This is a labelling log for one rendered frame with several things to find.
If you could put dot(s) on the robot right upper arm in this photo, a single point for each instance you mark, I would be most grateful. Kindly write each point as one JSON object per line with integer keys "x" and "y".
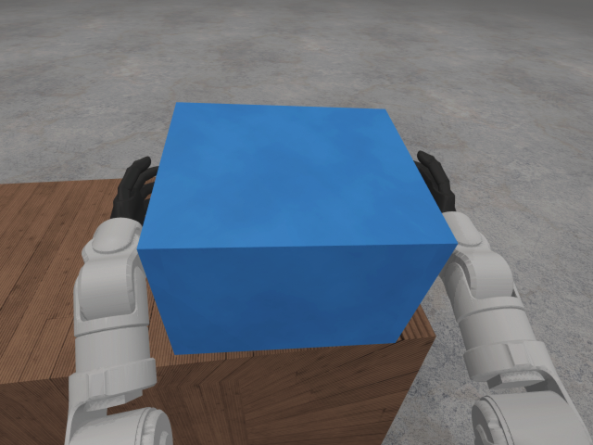
{"x": 527, "y": 418}

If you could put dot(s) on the robot right forearm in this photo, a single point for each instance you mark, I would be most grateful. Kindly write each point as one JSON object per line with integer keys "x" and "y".
{"x": 501, "y": 348}

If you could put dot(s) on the robot left hand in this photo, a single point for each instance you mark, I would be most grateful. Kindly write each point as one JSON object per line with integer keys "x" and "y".
{"x": 130, "y": 201}

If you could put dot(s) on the robot right hand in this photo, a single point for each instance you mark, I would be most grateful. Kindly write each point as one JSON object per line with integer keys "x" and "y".
{"x": 436, "y": 181}

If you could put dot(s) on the pedestal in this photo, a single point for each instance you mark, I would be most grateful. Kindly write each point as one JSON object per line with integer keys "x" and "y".
{"x": 343, "y": 395}

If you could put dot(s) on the robot left forearm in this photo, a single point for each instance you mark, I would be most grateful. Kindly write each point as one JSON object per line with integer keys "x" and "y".
{"x": 112, "y": 353}

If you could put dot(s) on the carton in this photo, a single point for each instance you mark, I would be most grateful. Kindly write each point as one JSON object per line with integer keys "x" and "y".
{"x": 286, "y": 227}

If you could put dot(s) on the robot left upper arm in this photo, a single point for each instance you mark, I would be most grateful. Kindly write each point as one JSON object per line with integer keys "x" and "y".
{"x": 146, "y": 426}

